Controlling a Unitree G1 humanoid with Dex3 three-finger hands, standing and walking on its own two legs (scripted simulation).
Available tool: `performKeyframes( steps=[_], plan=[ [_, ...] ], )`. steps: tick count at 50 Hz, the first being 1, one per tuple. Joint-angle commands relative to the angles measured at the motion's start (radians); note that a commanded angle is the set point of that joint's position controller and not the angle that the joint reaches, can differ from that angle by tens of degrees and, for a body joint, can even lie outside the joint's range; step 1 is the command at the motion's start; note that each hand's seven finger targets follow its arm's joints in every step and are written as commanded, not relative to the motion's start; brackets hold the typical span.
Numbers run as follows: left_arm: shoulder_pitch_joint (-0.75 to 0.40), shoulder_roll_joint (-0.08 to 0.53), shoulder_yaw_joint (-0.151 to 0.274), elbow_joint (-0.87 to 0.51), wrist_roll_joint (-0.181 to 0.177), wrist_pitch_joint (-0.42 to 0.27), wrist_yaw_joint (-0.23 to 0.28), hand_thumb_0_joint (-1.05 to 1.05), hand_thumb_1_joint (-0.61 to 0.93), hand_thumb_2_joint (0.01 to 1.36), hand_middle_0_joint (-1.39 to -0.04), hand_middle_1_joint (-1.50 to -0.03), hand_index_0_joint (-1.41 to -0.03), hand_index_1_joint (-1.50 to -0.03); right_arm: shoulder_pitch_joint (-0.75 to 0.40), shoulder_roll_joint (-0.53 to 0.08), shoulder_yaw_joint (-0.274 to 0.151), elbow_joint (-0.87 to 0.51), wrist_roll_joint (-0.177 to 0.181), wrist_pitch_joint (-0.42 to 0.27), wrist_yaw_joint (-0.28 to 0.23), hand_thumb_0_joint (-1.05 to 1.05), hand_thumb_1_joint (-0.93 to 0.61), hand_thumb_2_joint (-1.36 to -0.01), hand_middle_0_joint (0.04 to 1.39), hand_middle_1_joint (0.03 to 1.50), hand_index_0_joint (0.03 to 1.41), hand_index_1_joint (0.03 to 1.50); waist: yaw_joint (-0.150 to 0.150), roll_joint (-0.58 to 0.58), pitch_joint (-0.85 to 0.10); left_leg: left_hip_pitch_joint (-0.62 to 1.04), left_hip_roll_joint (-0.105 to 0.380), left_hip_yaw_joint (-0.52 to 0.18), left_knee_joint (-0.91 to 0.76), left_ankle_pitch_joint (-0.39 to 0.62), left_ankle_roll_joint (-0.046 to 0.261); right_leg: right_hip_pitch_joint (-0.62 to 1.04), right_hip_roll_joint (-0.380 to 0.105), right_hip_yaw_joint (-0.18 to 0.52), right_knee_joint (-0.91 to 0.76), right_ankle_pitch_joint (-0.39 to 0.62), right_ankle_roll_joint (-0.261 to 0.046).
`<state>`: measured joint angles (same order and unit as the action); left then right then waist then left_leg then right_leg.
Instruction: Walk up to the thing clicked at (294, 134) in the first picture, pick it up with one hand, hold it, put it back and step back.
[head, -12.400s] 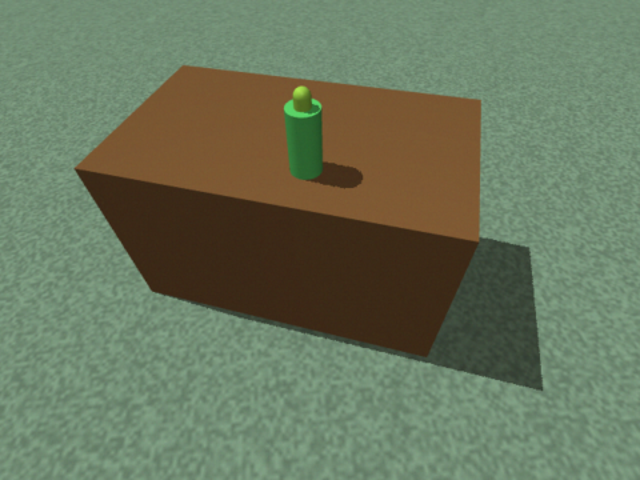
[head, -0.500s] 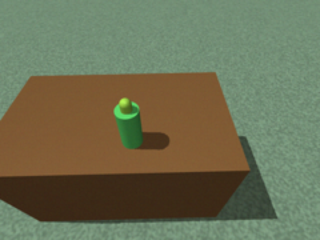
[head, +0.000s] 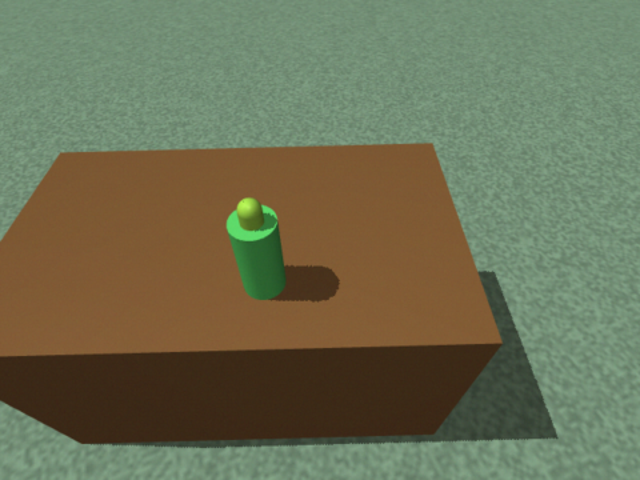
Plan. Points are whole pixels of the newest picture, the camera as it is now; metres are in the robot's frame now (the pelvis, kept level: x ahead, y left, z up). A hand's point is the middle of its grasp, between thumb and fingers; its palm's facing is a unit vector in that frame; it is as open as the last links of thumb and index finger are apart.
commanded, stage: rise first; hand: left
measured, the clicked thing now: (257, 246) +0.51 +0.14 -0.07
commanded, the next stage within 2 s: go down in 1.48 s
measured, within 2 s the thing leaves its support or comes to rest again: neither
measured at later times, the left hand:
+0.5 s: hand (159, 473) +0.16 +0.24 -0.11, palm faces +0.21 -0.92 -0.33, open 16.1 cm
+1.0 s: hand (159, 450) +0.17 +0.22 -0.05, palm faces +0.22 -0.93 -0.31, open 17.6 cm
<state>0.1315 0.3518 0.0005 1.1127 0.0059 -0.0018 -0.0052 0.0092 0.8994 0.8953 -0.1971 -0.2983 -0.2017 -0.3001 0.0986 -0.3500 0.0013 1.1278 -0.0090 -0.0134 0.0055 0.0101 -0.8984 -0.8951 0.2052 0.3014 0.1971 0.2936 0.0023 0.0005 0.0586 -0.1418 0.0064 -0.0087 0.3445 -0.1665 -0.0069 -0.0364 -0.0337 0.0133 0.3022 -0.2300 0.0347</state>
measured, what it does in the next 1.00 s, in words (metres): stands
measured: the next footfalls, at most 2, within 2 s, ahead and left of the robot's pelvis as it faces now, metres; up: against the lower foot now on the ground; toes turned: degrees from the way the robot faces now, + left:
none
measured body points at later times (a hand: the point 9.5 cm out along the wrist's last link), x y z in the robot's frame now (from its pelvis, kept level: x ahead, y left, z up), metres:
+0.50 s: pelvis -0.01 -0.01 -0.01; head +0.01 -0.01 +0.44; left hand +0.15 +0.29 -0.08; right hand +0.14 -0.29 -0.11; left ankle +0.01 +0.12 -0.75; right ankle -0.04 -0.14 -0.75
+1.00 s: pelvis +0.00 -0.01 -0.01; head +0.00 -0.02 +0.44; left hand +0.16 +0.27 -0.03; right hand +0.15 -0.27 -0.08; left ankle +0.01 +0.12 -0.75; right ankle -0.04 -0.14 -0.75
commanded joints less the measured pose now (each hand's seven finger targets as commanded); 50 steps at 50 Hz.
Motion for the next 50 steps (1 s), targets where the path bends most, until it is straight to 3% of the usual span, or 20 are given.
performKeyframes(
  steps=[1,2,3,4,6,8,10,11,14,15,17,22,23,27,34,37,43,46,47,50],
  plan=[
    [-0.366,0.090,0.022,-0.437,-0.106,-0.142,0.045,0.000,0.660,0.660,-0.049,-0.060,-0.022,-0.073,-0.317,-0.070,-0.015,-0.420,0.112,-0.144,-0.043,0.000,-0.660,-0.660,0.044,0.060,0.049,0.060,0.001,-0.010,-0.142,0.014,0.002,0.029,0.019,0.031,0.000,-0.165,0.027,-0.046,0.050,0.077,-0.039],
    [-0.285,0.166,0.069,-0.337,-0.100,-0.135,0.063,0.000,0.580,0.580,-0.046,-0.039,-0.016,-0.071,-0.197,-0.158,-0.071,-0.281,0.100,-0.127,-0.061,0.000,-0.580,-0.580,0.044,0.054,0.049,0.054,-0.035,0.008,-0.064,-0.022,0.001,0.037,0.007,-0.024,0.002,-0.210,0.032,-0.047,0.044,0.037,-0.045],
    [-0.189,0.207,0.121,-0.275,-0.098,-0.121,0.065,0.000,0.500,0.500,-0.048,-0.035,-0.022,-0.062,-0.152,-0.183,-0.105,-0.240,0.095,-0.111,-0.062,0.000,-0.500,-0.500,0.045,0.054,0.049,0.054,-0.006,0.025,-0.034,-0.075,0.004,0.046,0.035,-0.019,-0.002,-0.216,0.038,-0.052,0.070,0.029,-0.045],
    [-0.161,0.227,0.165,-0.311,-0.095,-0.110,0.073,0.000,0.420,0.420,-0.061,-0.050,-0.038,-0.074,-0.143,-0.205,-0.144,-0.232,0.095,-0.108,-0.070,0.000,-0.420,-0.420,0.045,0.054,0.049,0.054,0.004,0.034,-0.140,-0.046,0.006,0.046,0.056,0.044,-0.007,-0.202,0.041,-0.053,0.097,0.080,-0.048],
    [-0.124,0.166,0.142,-0.316,-0.084,-0.114,0.080,0.000,0.331,0.295,-0.042,-0.035,-0.030,-0.046,-0.103,-0.174,-0.151,-0.281,0.082,-0.118,-0.079,0.000,-0.260,-0.260,0.046,0.053,0.049,0.053,-0.006,-0.002,-0.227,-0.015,0.008,0.043,0.085,0.138,0.000,-0.189,0.041,-0.046,0.122,0.176,-0.041],
    [-0.067,0.146,0.185,-0.259,-0.052,-0.104,0.072,0.000,0.186,0.245,-0.050,-0.045,-0.045,-0.050,0.009,-0.160,-0.197,-0.261,0.058,-0.102,-0.071,0.000,-0.100,-0.207,0.047,0.053,0.050,0.053,-0.030,-0.009,-0.235,-0.029,0.007,0.036,0.112,0.165,0.009,-0.230,0.046,-0.042,0.139,0.207,-0.040],
    [0.000,0.169,0.222,-0.332,-0.046,-0.096,0.077,0.000,0.072,0.186,-0.050,-0.044,-0.052,-0.041,0.033,-0.165,-0.212,-0.334,0.055,-0.090,-0.069,0.000,0.031,-0.173,0.048,0.052,0.050,0.052,0.008,0.006,-0.313,0.022,0.000,0.041,0.105,0.235,0.004,-0.166,0.047,-0.046,0.132,0.253,-0.039],
    [0.024,0.175,0.232,-0.375,-0.045,-0.093,0.078,0.000,0.016,0.161,-0.051,-0.048,-0.058,-0.040,0.023,-0.135,-0.195,-0.376,0.058,-0.085,-0.068,0.000,0.080,-0.159,0.049,0.052,0.050,0.052,0.029,0.020,-0.322,0.031,-0.005,0.049,0.094,0.253,0.003,-0.152,0.043,-0.045,0.122,0.265,-0.037],
    [0.029,0.101,0.198,-0.419,-0.055,-0.081,0.077,0.000,-0.145,0.121,-0.053,-0.046,-0.057,-0.040,0.051,-0.081,-0.164,-0.419,0.062,-0.067,-0.065,0.000,0.199,-0.128,0.050,0.052,0.051,0.052,0.011,0.007,-0.214,-0.016,-0.007,0.058,0.079,0.205,0.001,-0.201,0.041,-0.047,0.105,0.226,-0.035],
    [-0.046,0.087,0.181,-0.496,-0.057,-0.087,0.078,0.000,-0.208,0.111,-0.052,-0.045,-0.053,-0.043,-0.023,-0.045,-0.134,-0.472,0.065,-0.069,-0.064,0.000,0.237,-0.117,0.050,0.052,0.051,0.052,0.022,0.012,-0.217,-0.025,-0.007,0.059,0.079,0.176,0.003,-0.203,0.034,-0.042,0.100,0.199,-0.033],
    [-0.050,0.126,0.212,-0.532,-0.055,-0.091,0.087,0.000,-0.300,0.103,-0.042,-0.036,-0.037,-0.041,-0.022,-0.076,-0.150,-0.501,0.061,-0.070,-0.070,0.000,0.322,-0.096,0.051,0.051,0.051,0.052,0.016,0.010,-0.182,-0.044,-0.007,0.062,0.064,0.110,0.007,-0.214,0.032,-0.041,0.085,0.140,-0.033],
    [-0.061,0.107,0.189,-0.661,-0.048,-0.114,0.096,0.000,-0.544,0.038,-0.051,-0.037,-0.046,-0.042,-0.026,-0.067,-0.146,-0.592,0.053,-0.091,-0.083,0.000,0.478,-0.054,0.052,0.050,0.051,0.051,0.008,0.007,-0.196,-0.019,-0.002,0.058,0.062,0.097,0.012,-0.190,0.030,-0.034,0.079,0.132,-0.034],
    [-0.053,0.127,0.207,-0.674,-0.042,-0.115,0.103,0.000,-0.550,0.045,-0.050,-0.034,-0.041,-0.043,-0.023,-0.097,-0.167,-0.609,0.047,-0.094,-0.089,0.000,0.477,-0.055,0.052,0.051,0.051,0.051,0.010,-0.004,-0.221,-0.004,0.000,0.054,0.065,0.117,0.011,-0.172,0.032,-0.034,0.084,0.153,-0.034],
    [0.007,0.107,0.199,-0.733,-0.039,-0.121,0.107,0.000,-0.566,0.043,-0.044,-0.034,-0.036,-0.042,0.038,-0.072,-0.154,-0.651,0.043,-0.096,-0.095,0.000,0.509,-0.047,0.053,0.050,0.051,0.050,0.005,-0.006,-0.218,0.020,0.001,0.055,0.068,0.167,0.010,-0.144,0.035,-0.037,0.089,0.205,-0.034],
    [0.111,0.082,0.202,-0.813,-0.045,-0.123,0.094,0.000,-0.549,0.033,-0.033,-0.025,-0.025,-0.033,0.109,-0.018,-0.106,-0.725,0.044,-0.090,-0.085,0.000,0.546,-0.036,0.053,0.050,0.051,0.050,0.011,-0.006,-0.149,0.017,-0.004,0.068,0.057,0.162,0.013,-0.143,0.028,-0.041,0.065,0.206,-0.031],
    [0.103,0.110,0.228,-0.865,-0.050,-0.125,0.089,0.000,-0.540,0.033,-0.029,-0.025,-0.023,-0.031,0.119,-0.049,-0.139,-0.727,0.045,-0.087,-0.085,0.000,0.558,-0.033,0.052,0.050,0.051,0.050,0.008,0.022,-0.121,0.024,-0.005,0.069,0.045,0.156,0.009,-0.158,0.028,-0.040,0.060,0.200,-0.033],
    [0.117,0.077,0.207,-0.950,-0.051,-0.129,0.080,0.000,-0.562,0.045,-0.034,-0.028,-0.024,-0.039,0.105,-0.047,-0.151,-0.762,0.043,-0.097,-0.078,0.000,0.546,-0.039,0.052,0.050,0.051,0.050,0.004,0.009,-0.134,0.047,0.002,0.060,0.040,0.163,0.009,-0.136,0.034,-0.047,0.060,0.201,-0.036],
    [0.152,0.060,0.198,-0.981,-0.051,-0.135,0.077,0.000,-0.562,0.045,-0.035,-0.030,-0.025,-0.040,0.104,-0.003,-0.113,-0.760,0.043,-0.097,-0.073,0.000,0.546,-0.039,0.052,0.051,0.051,0.051,0.024,0.008,-0.137,0.049,0.002,0.060,0.042,0.184,0.011,-0.117,0.034,-0.050,0.061,0.216,-0.036],
    [0.137,0.081,0.213,-0.997,-0.051,-0.138,0.081,0.000,-0.564,0.048,-0.034,-0.029,-0.024,-0.040,0.092,-0.035,-0.141,-0.774,0.042,-0.098,-0.077,0.000,0.546,-0.041,0.052,0.051,0.051,0.051,0.014,0.013,-0.149,0.058,-0.001,0.061,0.045,0.190,0.011,-0.113,0.032,-0.047,0.062,0.224,-0.035],
    [0.172,0.072,0.212,-1.009,-0.050,-0.137,0.077,0.000,-0.578,0.055,-0.037,-0.031,-0.024,-0.045,0.114,-0.029,-0.141,-0.752,0.036,-0.093,-0.078,0.000,0.537,-0.043,0.052,0.051,0.051,0.051,0.020,0.021,-0.133,0.056,-0.001,0.064,0.041,0.184,0.011,-0.114,0.031,-0.045,0.057,0.220,-0.035]
  ],
)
